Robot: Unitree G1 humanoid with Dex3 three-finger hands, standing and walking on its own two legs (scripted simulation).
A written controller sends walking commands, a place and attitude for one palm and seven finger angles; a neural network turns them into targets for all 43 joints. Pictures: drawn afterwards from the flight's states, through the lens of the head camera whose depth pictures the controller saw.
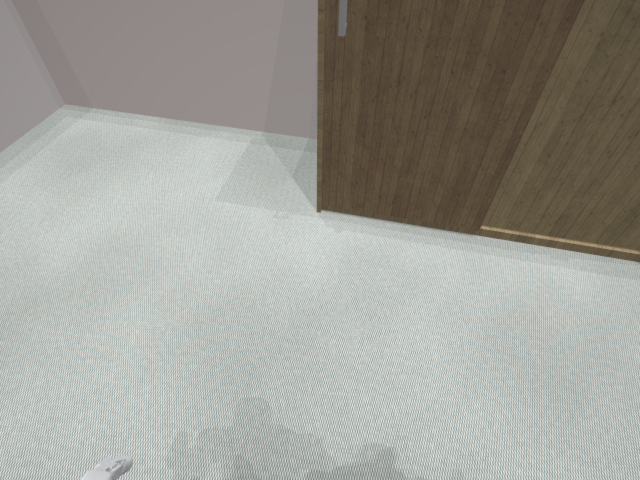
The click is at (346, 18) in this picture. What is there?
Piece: wardrobe's sliding door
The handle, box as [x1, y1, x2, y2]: [338, 0, 346, 35]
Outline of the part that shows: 340,0 338,35 344,35 346,27 346,0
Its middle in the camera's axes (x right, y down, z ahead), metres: +0.07 -0.69 +1.09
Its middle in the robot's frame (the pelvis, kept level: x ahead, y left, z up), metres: +1.30 -0.01 +0.14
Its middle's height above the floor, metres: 0.91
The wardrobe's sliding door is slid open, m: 0.00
